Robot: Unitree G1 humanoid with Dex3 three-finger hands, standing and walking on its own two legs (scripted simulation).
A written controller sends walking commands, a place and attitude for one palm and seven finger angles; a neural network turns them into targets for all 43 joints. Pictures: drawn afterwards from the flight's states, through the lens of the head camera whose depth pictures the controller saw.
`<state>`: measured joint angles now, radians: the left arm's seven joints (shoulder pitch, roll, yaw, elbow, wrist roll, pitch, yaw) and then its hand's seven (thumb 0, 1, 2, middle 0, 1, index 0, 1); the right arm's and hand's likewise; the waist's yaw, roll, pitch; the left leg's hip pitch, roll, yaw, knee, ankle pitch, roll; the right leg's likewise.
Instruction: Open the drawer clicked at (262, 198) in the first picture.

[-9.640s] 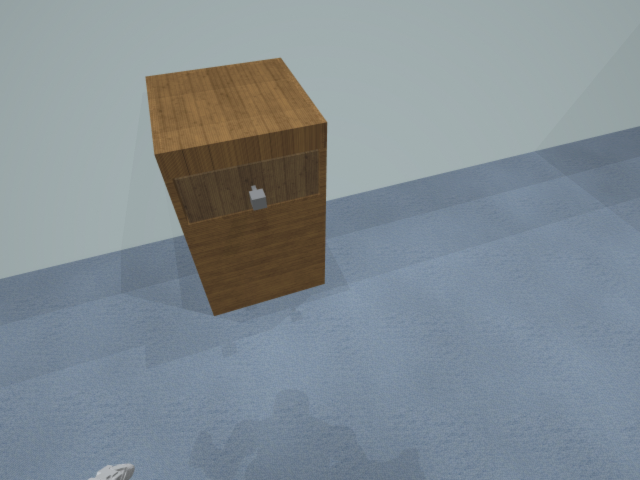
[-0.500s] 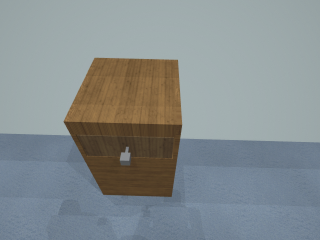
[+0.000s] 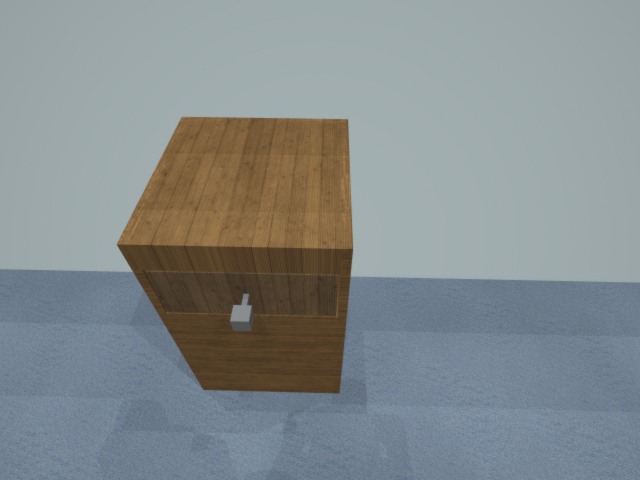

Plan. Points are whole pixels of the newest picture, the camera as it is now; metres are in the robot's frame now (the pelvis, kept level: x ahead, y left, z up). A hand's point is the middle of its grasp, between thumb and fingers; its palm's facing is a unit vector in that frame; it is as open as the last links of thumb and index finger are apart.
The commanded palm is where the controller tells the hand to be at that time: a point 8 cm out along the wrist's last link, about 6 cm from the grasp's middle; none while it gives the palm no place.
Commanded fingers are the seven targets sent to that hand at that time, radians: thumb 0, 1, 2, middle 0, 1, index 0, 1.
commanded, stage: look again from close up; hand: left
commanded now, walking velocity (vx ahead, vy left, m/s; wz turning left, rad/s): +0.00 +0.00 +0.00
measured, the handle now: (243, 310) +0.47 +0.19 -0.22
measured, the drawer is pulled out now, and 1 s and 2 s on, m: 0.00 0.00 0.00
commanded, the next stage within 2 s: raise the hand with hooked fingers in 0.10 s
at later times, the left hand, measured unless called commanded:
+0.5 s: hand (199, 417) +0.20 +0.17 -0.03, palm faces -0.02 -0.48 -0.88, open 7.9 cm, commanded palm +0.13 +0.20 -0.03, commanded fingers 0.00 0.53 0.74 -0.23 -0.54 -0.23 -0.54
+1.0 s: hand (173, 394) +0.22 +0.20 -0.01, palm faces +0.02 -0.13 -0.99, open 10.8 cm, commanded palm +0.18 +0.22 +0.03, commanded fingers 0.00 -0.06 0.49 -0.27 -0.92 -0.27 -0.92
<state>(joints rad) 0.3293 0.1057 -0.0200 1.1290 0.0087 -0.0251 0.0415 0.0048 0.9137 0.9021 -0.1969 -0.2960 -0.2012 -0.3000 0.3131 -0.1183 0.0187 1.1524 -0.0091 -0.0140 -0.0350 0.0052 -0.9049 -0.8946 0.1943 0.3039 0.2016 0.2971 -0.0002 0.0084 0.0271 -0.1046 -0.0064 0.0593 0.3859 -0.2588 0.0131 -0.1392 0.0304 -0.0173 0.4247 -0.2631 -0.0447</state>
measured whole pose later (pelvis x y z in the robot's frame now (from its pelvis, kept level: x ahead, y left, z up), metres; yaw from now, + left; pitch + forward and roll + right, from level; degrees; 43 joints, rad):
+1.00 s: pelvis -0.02 -0.01 -0.03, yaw +1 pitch +7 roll +2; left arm 0.18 0.32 -0.12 0.10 1.01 0.04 0.34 0.00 0.16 0.59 -0.27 -0.77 -0.27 -0.77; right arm 0.10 -0.16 0.04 0.59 -0.03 0.11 0.02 0.01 -0.90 -0.89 0.20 0.30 0.21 0.30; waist 0.07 0.05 -0.10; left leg -0.46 0.00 0.05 0.70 -0.36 0.00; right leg -0.50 0.02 -0.03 0.75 -0.37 -0.06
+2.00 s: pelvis +0.00 +0.02 +0.00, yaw +1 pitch +3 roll +0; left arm -0.03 0.48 -0.05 0.08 0.93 -0.10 0.08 0.00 -0.48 0.30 -0.32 -1.20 -0.32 -1.20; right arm 0.17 -0.25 -0.02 0.61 0.00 0.15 0.01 0.01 -0.90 -0.89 0.20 0.30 0.20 0.30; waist 0.07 0.07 -0.01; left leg -0.23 -0.03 0.05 0.43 -0.26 0.04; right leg -0.25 0.00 -0.02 0.44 -0.25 -0.02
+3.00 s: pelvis -0.01 +0.01 -0.03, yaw +1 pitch +16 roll +0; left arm -0.40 0.37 -0.06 0.75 1.11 -0.08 0.43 0.00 -0.48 0.30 -0.32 -1.20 -0.32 -1.20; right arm 0.24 -0.24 -0.07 0.67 -0.02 0.14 0.01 0.01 -0.90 -0.89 0.20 0.30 0.20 0.30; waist -0.04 0.04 -0.13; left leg -0.64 -0.01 0.05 0.75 -0.38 0.03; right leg -0.66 0.02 -0.03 0.75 -0.37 -0.04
